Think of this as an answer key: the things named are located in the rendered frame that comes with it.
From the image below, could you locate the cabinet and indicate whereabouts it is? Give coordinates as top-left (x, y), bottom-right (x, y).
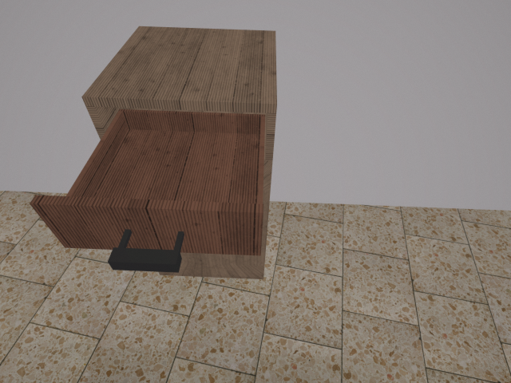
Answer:
top-left (82, 26), bottom-right (277, 279)

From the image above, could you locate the drawer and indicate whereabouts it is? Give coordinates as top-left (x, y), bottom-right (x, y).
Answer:
top-left (30, 109), bottom-right (265, 256)

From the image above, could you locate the handle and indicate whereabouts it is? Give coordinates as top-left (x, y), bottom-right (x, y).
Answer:
top-left (108, 229), bottom-right (184, 273)

